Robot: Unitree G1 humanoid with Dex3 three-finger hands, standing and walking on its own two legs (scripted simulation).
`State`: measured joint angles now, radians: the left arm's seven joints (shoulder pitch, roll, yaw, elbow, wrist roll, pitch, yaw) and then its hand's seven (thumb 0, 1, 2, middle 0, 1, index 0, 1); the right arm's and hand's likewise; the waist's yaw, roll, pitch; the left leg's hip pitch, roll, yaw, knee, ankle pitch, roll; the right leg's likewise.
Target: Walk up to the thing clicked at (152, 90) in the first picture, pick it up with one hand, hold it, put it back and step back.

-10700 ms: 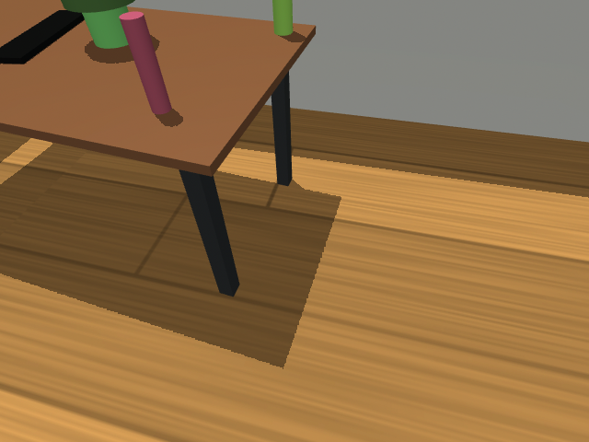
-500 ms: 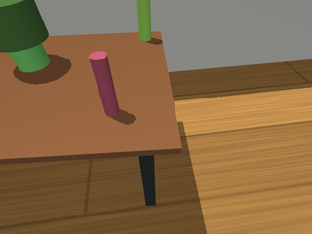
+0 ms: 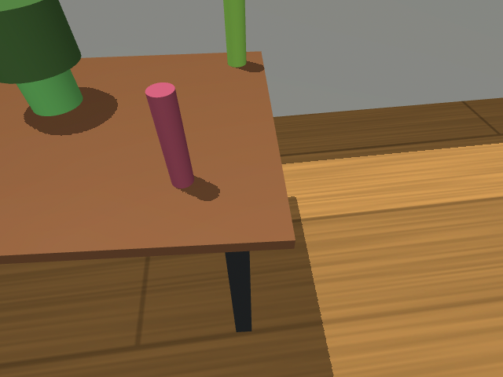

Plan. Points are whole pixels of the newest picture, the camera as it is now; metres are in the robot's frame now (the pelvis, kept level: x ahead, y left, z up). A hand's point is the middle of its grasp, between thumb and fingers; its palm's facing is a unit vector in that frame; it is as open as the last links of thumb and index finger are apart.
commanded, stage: stand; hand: left
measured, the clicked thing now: (173, 141) +0.56 +0.19 +0.08
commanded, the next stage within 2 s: rise first in 0.58 s
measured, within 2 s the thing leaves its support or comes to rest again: neither
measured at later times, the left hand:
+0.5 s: hand out of the picture +0.07 +0.25 -0.16, palm faces -0.03 -0.94 -0.34, open 7.4 cm
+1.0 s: hand (121, 371) +0.18 +0.25 -0.11, palm faces +0.23 -0.92 -0.32, open 12.9 cm
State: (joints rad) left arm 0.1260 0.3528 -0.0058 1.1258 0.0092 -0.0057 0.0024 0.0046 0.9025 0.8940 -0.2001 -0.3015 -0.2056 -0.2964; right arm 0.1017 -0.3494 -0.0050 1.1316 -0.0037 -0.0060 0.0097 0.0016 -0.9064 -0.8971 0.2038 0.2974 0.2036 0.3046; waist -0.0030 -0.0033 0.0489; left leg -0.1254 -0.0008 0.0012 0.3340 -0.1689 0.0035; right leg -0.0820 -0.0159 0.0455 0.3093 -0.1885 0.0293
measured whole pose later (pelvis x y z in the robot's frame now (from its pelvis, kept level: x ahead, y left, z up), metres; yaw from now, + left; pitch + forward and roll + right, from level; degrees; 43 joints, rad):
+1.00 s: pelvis +0.00 -0.01 -0.01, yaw +0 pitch +3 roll +0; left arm 0.12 0.29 0.14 0.75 -0.05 -0.08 0.07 0.01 0.26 0.30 -0.07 -0.09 -0.09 -0.07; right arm 0.11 -0.27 -0.11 0.82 0.05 -0.08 -0.05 0.00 -0.24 -0.32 0.07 0.08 0.07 0.09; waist 0.01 0.00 0.00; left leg -0.30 0.01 -0.01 0.48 -0.23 -0.01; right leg -0.25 0.00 0.03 0.46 -0.25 0.02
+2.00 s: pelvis +0.00 -0.02 -0.01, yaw +2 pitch -3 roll +0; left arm 0.48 0.31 0.23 -0.11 -0.05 -0.19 0.03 -0.01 -0.56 0.02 -0.05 -0.05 -0.05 -0.05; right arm 0.22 -0.22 -0.11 0.68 0.02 -0.09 -0.05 -0.01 0.51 -0.02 0.05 0.05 0.05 0.05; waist 0.05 0.05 0.03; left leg -0.16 0.01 -0.04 0.44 -0.23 -0.02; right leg -0.12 0.00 0.00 0.45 -0.27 0.00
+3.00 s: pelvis +0.00 -0.02 -0.01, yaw +3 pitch -3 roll +0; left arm 0.34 0.32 0.36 -0.12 -0.11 -0.30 -0.06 -0.01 -0.58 0.02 -0.08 -0.06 -0.08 -0.06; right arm 0.23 -0.22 -0.13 0.65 0.02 -0.11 -0.03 -0.01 0.52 -0.05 0.06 0.05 0.06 0.06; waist 0.04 0.04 0.01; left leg -0.22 0.00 -0.05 0.53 -0.26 -0.01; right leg -0.17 -0.01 -0.01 0.53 -0.31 0.01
